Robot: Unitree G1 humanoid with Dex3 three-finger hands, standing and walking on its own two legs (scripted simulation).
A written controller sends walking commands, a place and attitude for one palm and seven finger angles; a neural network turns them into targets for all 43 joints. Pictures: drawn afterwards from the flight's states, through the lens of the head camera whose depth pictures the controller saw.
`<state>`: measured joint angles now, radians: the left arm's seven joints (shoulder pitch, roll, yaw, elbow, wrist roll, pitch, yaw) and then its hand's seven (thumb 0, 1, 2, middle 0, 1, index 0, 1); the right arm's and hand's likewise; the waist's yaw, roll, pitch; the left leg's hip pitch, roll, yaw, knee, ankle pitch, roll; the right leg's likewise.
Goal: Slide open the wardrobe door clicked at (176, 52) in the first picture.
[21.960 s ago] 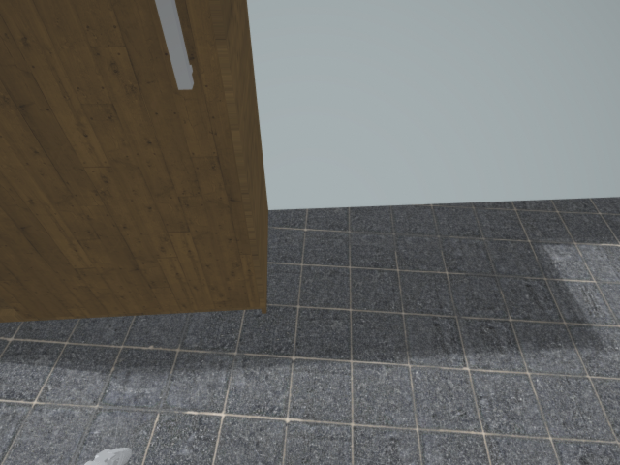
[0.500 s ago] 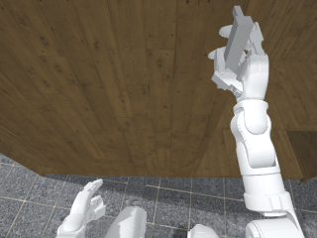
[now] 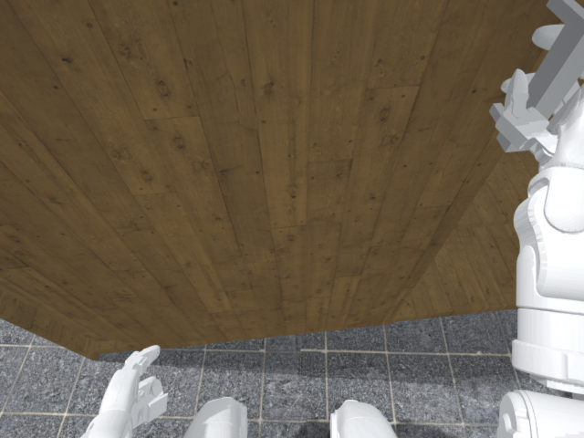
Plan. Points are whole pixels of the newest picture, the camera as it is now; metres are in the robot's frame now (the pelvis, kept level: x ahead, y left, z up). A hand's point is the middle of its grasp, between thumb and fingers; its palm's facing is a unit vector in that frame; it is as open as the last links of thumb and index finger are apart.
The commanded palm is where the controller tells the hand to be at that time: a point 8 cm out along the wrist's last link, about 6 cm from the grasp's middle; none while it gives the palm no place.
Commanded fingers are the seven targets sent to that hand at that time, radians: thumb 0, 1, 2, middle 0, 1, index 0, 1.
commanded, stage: stop walking and hold the door there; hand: right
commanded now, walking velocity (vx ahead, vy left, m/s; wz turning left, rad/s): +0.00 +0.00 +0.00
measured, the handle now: (535, 77) +0.42 -0.28 +0.24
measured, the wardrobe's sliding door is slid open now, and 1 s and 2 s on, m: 0.66 0.66 0.66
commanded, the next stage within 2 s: none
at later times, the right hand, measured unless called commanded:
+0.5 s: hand (519, 111) +0.39 -0.26 +0.22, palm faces +0.67 +0.68 -0.29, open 6.8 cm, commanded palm +0.34 -0.28 +0.18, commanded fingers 0.00 -0.90 -0.90 0.45 1.40 0.45 1.40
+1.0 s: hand (518, 111) +0.38 -0.25 +0.22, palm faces +0.58 +0.78 -0.22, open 6.4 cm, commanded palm +0.34 -0.28 +0.18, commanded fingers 0.00 -0.90 -0.90 0.45 1.40 0.45 1.40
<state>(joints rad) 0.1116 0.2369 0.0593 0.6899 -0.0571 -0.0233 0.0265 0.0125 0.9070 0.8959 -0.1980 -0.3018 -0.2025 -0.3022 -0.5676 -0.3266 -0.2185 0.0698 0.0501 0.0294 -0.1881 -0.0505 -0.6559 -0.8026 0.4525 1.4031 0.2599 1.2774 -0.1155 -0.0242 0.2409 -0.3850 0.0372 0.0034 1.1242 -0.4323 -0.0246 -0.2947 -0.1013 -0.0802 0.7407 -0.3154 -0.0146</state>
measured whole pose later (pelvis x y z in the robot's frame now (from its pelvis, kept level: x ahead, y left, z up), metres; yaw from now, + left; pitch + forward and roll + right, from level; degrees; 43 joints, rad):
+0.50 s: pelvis +0.05 +0.10 -0.01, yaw +5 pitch -5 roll -1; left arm 0.10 0.34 0.02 0.70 -0.05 -0.11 0.09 0.01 0.90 0.90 -0.20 -0.30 -0.21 -0.30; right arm -0.29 -0.57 -0.65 0.28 0.06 -0.03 -0.12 -0.23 -0.55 -0.76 0.45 1.40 0.27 1.39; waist -0.02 -0.08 0.18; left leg -0.44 0.04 -0.02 0.77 -0.25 -0.01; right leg -0.42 -0.03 0.06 1.34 -0.43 0.02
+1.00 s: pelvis +0.01 +0.08 +0.02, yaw +7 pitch -4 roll +1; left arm 0.24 0.26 0.00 0.74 -0.05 -0.09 0.09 0.01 0.90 0.90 -0.20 -0.30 -0.21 -0.30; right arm -0.30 -0.58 -0.57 0.48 0.03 -0.12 -0.12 -0.16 -0.61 -0.72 0.45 1.40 0.30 1.37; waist 0.03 -0.04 0.02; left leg -0.22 -0.01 0.05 0.45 -0.17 0.01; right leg -0.22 -0.05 -0.03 0.54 -0.26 0.01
